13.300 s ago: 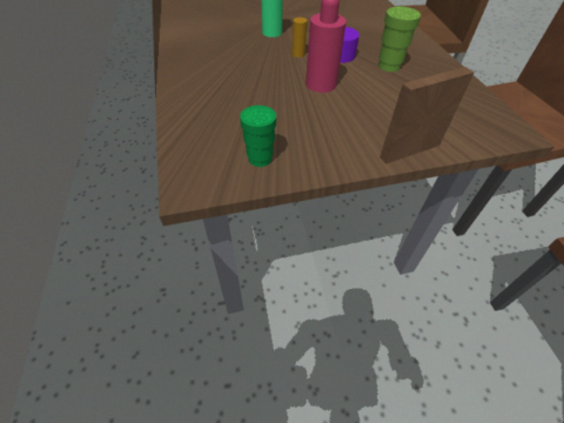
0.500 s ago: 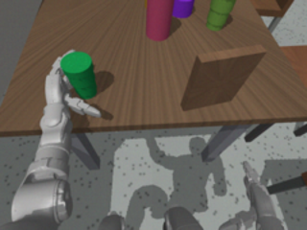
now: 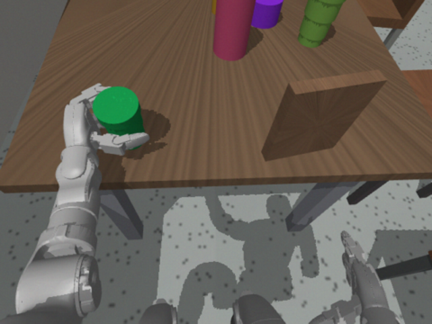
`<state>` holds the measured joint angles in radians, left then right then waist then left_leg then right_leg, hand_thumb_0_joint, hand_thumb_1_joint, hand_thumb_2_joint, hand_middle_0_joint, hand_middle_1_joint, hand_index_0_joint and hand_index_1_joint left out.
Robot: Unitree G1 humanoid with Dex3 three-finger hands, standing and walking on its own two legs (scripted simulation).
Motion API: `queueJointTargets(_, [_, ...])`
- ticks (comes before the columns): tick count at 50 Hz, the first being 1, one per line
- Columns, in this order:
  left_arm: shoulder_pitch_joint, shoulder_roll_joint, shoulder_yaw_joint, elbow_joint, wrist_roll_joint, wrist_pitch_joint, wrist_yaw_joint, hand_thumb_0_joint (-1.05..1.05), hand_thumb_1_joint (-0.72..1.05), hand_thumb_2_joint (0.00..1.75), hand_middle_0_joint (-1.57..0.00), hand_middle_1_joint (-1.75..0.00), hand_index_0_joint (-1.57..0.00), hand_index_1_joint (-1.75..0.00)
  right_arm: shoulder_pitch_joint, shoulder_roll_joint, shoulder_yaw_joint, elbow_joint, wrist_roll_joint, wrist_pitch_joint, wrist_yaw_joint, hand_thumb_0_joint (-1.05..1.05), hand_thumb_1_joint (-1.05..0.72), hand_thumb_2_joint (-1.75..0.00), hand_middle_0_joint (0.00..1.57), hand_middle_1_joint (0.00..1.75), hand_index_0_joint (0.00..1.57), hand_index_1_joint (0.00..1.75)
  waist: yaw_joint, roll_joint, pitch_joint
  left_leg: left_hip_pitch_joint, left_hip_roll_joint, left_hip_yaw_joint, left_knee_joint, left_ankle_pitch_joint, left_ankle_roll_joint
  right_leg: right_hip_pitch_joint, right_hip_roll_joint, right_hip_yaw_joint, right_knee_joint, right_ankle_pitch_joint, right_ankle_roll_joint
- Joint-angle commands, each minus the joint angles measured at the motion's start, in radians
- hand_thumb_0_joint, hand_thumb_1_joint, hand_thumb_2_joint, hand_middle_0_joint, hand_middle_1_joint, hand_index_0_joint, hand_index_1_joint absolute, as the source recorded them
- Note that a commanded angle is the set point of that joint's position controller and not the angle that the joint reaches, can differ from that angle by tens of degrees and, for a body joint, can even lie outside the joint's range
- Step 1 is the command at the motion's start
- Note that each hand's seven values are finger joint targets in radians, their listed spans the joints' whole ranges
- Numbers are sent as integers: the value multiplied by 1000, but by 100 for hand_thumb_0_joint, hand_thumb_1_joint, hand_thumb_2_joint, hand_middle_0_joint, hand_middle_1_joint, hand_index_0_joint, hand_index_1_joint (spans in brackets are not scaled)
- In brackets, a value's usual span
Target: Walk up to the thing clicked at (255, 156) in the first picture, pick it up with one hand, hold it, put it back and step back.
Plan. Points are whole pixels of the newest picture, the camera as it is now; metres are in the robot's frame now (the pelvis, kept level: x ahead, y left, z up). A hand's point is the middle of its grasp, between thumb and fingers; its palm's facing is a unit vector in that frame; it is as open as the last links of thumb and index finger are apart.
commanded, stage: settle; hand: left
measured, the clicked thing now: (124, 123) +0.46 +0.13 +0.07
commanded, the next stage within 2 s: lift in 1.04 s
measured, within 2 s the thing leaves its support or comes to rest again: leaves its support in 0.30 s
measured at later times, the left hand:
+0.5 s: hand (112, 110) +0.46 +0.15 +0.10, palm faces +0.04 -1.00 +0.00, open 9.8 cm
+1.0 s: hand (107, 98) +0.46 +0.15 +0.13, palm faces +0.05 -1.00 +0.01, open 9.9 cm
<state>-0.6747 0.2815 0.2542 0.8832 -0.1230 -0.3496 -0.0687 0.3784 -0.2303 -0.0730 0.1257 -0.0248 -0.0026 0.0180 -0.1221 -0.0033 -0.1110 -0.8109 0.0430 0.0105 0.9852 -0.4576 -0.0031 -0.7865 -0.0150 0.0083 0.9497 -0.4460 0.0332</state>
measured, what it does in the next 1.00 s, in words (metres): stands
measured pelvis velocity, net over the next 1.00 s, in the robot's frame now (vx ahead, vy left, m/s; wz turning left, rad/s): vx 0.00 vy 0.00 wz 0.00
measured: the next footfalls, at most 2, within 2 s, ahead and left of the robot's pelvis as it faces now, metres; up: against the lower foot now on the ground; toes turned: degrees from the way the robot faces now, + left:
none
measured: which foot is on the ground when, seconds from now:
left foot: down 0.00-1.00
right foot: down 0.00-1.00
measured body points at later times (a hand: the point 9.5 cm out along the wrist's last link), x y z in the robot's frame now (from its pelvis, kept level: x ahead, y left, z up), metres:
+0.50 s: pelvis +0.01 +0.00 +0.01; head +0.07 +0.01 +0.45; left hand +0.46 +0.20 +0.11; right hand +0.16 -0.27 -0.02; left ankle +0.01 +0.12 -0.68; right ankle +0.00 -0.14 -0.68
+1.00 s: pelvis +0.00 +0.00 +0.02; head +0.06 +0.00 +0.47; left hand +0.46 +0.20 +0.13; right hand +0.15 -0.27 -0.03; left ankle +0.01 +0.12 -0.68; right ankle +0.00 -0.14 -0.68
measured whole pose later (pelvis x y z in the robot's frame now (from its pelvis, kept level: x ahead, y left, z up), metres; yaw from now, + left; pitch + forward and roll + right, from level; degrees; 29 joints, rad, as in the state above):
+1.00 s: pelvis +0.00 +0.00 +0.02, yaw +0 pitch +11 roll -1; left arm -0.71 0.30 0.24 0.84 -0.14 -0.17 -0.06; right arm 0.35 -0.23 -0.06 0.25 0.01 0.01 -0.03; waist -0.10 0.01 -0.09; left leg -0.65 0.04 0.02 0.86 -0.41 0.00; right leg -0.63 -0.02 0.02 0.83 -0.40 0.03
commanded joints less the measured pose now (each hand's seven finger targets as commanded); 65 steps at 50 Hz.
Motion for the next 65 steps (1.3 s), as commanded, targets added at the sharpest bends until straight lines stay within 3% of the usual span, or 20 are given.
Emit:
queueJointTargets(1, [-342,179,47,-156,4,-35,-12,0,0,85,-126,-110,-125,-111,53,-156,-94,-169,1,-37,-7,0,51,-6,5,5,5,5,-6,51,-431,313,-15,-16,-111,411,5,177,28,-33,-97,400,-44])
queueJointTargets(5, [-340,154,41,-165,-8,-30,-18,0,14,108,-129,-128,-129,-130,5,-143,-82,-161,1,-36,-1,0,53,-6,5,5,5,5,2,48,-403,293,-11,-23,-111,412,5,155,32,-38,-92,382,-47])
queueJointTargets(8, [-376,191,33,-221,8,-36,-18,0,23,120,-133,-134,-132,-136,1,-155,-88,-191,3,-29,-7,0,52,-6,5,5,5,5,-2,54,-474,315,-15,-16,-108,414,11,199,27,-29,-93,410,-44])
queueJointTargets(10, [-405,191,31,-246,5,-34,-21,0,22,123,-133,-136,-133,-138,-1,-131,-59,-196,5,-27,-8,0,52,-6,5,5,5,5,8,39,-486,304,-18,-9,-107,421,13,235,24,-22,-94,441,-40])
queueJointTargets(15, [-453,230,53,-288,-16,-11,-4,0,15,127,-135,-141,-135,-144,16,-150,-85,-147,12,-15,-21,0,53,-6,5,5,5,5,12,56,-464,313,-17,-9,-127,414,13,251,25,-24,-110,436,-39])
queueJointTargets(18, [-477,195,22,-305,-17,-1,-2,0,13,130,-136,-145,-136,-147,9,-140,-69,-192,14,-17,-23,0,52,-6,5,5,5,5,-5,49,-485,356,-17,-6,-128,433,15,256,24,-23,-121,458,-36])
queueJointTargets(21, [-472,200,20,-319,-20,18,-4,0,9,129,-135,-144,-135,-147,36,-122,-48,-153,19,-11,-26,0,52,-6,5,5,5,5,6,54,-468,364,-21,1,-129,460,18,277,21,-17,-129,505,-30])
queueJointTargets(23, [-467,215,29,-291,-18,36,0,0,8,129,-135,-145,-136,-147,8,-157,-85,-142,21,-12,-32,0,53,-6,5,5,5,5,5,43,-420,352,-21,0,-151,419,18,270,23,-20,-143,454,-33])
queueJointTargets(25, [-477,195,18,-282,-17,48,-3,0,8,130,-136,-145,-136,-148,-8,-126,-54,-139,22,-12,-27,0,53,-6,5,5,5,5,10,58,-399,357,-20,-1,-162,394,16,240,23,-23,-159,411,-35])
queueJointTargets(27, [-462,191,17,-254,-17,62,-5,0,6,130,-136,-146,-136,-148,8,-149,-82,-97,22,-16,-29,0,53,-6,5,5,5,5,5,63,-355,362,-14,-8,-184,370,9,216,28,-31,-163,369,-42])
queueJointTargets(35, [-513,188,15,-301,-35,82,-13,0,2,128,-134,-145,-136,-147,-22,-121,-48,-107,26,-28,-36,0,53,-6,5,5,5,5,15,39,-418,401,-15,-5,-195,401,14,276,27,-33,-179,407,-39])
queueJointTargets(37, [-533,238,33,-337,-30,82,-5,0,2,129,-133,-145,-135,-147,-59,-158,-79,-119,29,-32,-42,0,53,-6,5,5,5,5,25,57,-442,415,-18,-2,-203,391,11,289,24,-29,-183,399,-39])
queueJointTargets(46, [-519,204,24,-278,-30,103,12,0,-1,129,-132,-144,-133,-146,-27,-111,-40,-27,32,-42,-51,0,53,-6,5,5,5,5,24,42,-354,400,-19,1,-232,355,11,278,26,-27,-214,371,-38])
queueJointTargets(48, [-550,236,34,-294,-24,102,13,0,3,129,-131,-144,-133,-145,-64,-152,-84,-32,32,-44,-56,0,53,-6,5,5,5,5,20,52,-381,419,-18,-1,-237,356,10,278,26,-28,-217,368,-40])
queueJointTargets(50, [-564,202,10,-301,-26,108,8,0,4,130,-130,-144,-132,-145,-66,-104,-37,-41,33,-50,-52,0,54,-5,5,5,5,5,27,53,-377,423,-20,3,-240,353,11,297,26,-29,-224,371,-38])
queueJointTargets(52, [-555,219,20,-296,-29,112,8,0,3,130,-131,-145,-133,-146,-61,-137,-68,-29,34,-54,-57,0,53,-5,5,5,5,5,17,51,-409,440,-18,2,-238,386,11,313,25,-28,-221,402,-38])
queueJointTargets(54, [-567,220,22,-303,-29,117,10,0,1,130,-131,-144,-132,-145,-62,-106,-36,-15,35,-54,-55,0,53,-5,5,5,5,5,28,47,-409,430,-21,5,-237,388,15,330,22,-25,-227,413,-34])
queueJointTargets(59, [-555,204,12,-275,-35,129,-1,0,8,126,-134,-144,-136,-145,-78,-126,-49,-13,39,-62,-57,0,52,-6,5,5,5,5,21,51,-416,472,-12,-1,-238,479,9,331,25,-30,-223,464,-40])
queueJointTargets(61, [-553,240,25,-309,-34,129,-2,0,6,126,-136,-146,-138,-146,-82,-168,-89,-14,42,-63,-62,0,52,-6,5,5,5,5,27,57,-434,493,-12,-2,-245,473,7,340,25,-31,-231,454,-41])
queueJointTargets(65, [-528,226,25,-362,-45,141,-3,0,5,127,-137,-147,-139,-147,-52,-127,-57,5,46,-68,-59,0,52,-5,5,5,5,5,54,52,-411,483,-16,6,-265,460,5,381,24,-34,-243,454,-40])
